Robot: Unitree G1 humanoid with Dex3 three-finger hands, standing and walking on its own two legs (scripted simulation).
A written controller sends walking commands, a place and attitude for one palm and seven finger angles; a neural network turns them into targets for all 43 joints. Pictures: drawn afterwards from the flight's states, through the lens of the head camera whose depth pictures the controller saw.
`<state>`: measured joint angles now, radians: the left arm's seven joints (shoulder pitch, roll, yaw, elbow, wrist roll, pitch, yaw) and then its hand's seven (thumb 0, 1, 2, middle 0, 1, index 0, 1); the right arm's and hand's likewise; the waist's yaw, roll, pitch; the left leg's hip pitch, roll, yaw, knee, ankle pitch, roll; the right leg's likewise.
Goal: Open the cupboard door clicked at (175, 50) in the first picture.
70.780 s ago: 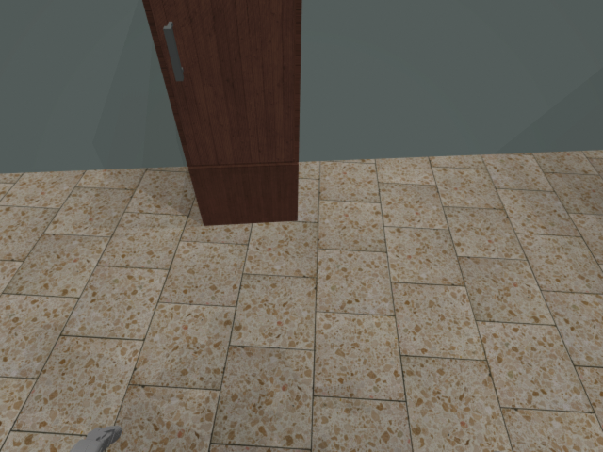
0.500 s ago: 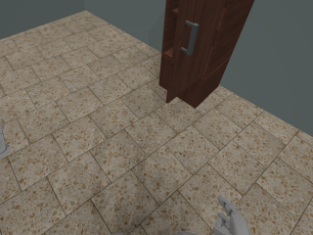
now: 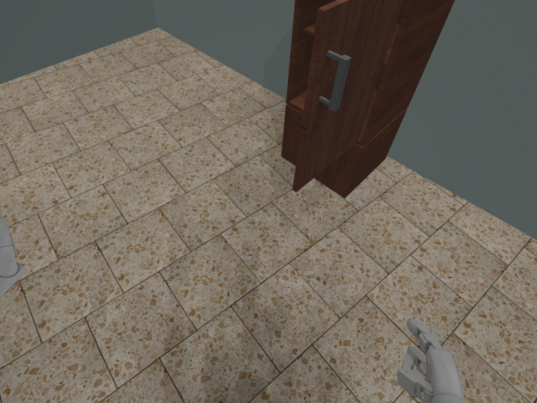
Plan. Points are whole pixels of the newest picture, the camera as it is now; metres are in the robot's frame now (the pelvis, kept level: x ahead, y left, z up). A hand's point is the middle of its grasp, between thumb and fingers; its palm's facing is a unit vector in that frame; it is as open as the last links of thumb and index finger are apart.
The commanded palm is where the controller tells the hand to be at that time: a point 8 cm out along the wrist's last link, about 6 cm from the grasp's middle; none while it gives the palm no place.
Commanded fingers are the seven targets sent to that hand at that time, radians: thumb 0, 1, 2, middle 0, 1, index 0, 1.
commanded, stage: stop stepping back and stand still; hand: left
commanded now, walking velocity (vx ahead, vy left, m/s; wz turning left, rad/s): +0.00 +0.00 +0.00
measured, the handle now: (333, 81) +0.83 -0.13 +0.02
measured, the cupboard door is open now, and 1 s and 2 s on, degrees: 89 89 89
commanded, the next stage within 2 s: let the arm hang, fingers relaxed in 0.18 s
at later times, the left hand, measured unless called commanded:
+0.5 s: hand out of the picture +0.09 +0.24 -0.12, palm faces +0.00 -0.96 -0.30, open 7.4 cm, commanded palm none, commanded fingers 0.00 0.90 0.90 -0.20 -0.30 -0.20 -0.30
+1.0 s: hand out of the picture -0.08 +0.23 -0.16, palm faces +0.05 -0.97 -0.24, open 7.4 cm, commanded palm none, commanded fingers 0.00 0.90 0.90 -0.20 -0.30 -0.20 -0.30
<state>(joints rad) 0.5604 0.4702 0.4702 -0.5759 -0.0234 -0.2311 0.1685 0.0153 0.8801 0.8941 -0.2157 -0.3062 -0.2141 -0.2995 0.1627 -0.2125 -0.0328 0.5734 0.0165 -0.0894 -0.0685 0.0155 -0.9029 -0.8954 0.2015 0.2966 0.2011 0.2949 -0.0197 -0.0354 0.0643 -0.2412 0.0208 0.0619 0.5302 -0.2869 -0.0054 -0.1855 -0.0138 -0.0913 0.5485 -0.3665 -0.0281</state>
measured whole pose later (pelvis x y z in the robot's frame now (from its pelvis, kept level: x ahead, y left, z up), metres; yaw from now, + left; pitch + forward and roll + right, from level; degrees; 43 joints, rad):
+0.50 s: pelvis -0.03 +0.03 +0.00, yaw +2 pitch +1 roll +0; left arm 0.27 0.24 0.01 0.61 0.03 0.04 0.00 0.01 0.90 0.90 -0.20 -0.30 -0.20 -0.30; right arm 0.15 -0.27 0.01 0.83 -0.02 0.00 0.01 0.01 -0.90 -0.89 0.21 0.30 0.20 0.30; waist -0.03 0.04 0.03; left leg -0.34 -0.03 0.05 0.58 -0.25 0.04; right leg -0.28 -0.06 -0.08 0.60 -0.34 0.01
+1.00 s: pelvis -0.04 +0.04 +0.01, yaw +2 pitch -1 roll +0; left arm 0.32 0.18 0.00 1.15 0.01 0.01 0.03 0.00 0.91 0.90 -0.20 -0.30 -0.20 -0.30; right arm 0.27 -0.15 0.02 1.12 -0.01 0.02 -0.02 0.01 -0.91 -0.89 0.20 0.30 0.20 0.30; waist -0.01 0.03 0.06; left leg -0.23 -0.04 0.05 0.40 -0.16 0.06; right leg -0.16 -0.06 -0.07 0.42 -0.24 0.03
